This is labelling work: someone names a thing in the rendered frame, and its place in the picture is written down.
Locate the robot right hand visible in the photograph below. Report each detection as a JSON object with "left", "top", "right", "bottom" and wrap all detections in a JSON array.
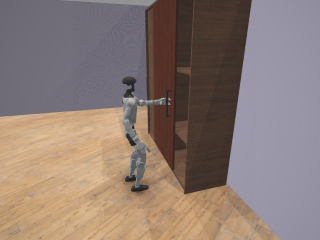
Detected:
[{"left": 136, "top": 140, "right": 151, "bottom": 156}]

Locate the wardrobe door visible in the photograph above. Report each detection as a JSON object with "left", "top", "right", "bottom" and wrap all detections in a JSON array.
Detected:
[
  {"left": 148, "top": 8, "right": 155, "bottom": 137},
  {"left": 153, "top": 0, "right": 179, "bottom": 171}
]

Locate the robot right foot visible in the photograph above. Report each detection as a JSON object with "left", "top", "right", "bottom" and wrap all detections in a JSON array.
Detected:
[{"left": 131, "top": 184, "right": 149, "bottom": 192}]

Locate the right robot forearm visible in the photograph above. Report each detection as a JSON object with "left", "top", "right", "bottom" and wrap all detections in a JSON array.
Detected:
[{"left": 123, "top": 119, "right": 140, "bottom": 144}]

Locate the robot left upper arm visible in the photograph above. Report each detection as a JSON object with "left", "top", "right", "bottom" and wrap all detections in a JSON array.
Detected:
[{"left": 131, "top": 93, "right": 146, "bottom": 107}]

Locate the robot right shin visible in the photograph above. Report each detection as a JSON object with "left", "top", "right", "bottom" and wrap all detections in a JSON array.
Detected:
[{"left": 135, "top": 161, "right": 147, "bottom": 188}]

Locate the robot right upper arm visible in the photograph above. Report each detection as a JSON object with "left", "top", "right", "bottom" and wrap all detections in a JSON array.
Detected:
[{"left": 122, "top": 98, "right": 135, "bottom": 125}]

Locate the robot left hand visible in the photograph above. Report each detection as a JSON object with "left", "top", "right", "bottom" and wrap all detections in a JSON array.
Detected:
[{"left": 159, "top": 97, "right": 171, "bottom": 105}]

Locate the left robot forearm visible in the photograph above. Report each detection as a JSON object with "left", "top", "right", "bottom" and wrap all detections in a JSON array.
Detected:
[{"left": 143, "top": 99, "right": 160, "bottom": 106}]

